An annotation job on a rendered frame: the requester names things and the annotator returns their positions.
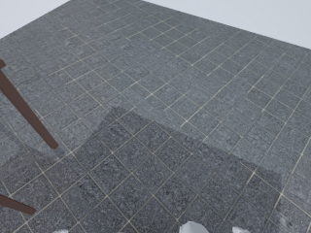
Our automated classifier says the chair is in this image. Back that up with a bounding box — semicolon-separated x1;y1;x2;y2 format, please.
0;194;37;216

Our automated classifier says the robot right thigh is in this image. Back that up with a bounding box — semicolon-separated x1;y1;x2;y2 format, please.
179;221;209;233

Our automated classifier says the table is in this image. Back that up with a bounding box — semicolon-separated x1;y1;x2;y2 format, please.
0;59;59;150

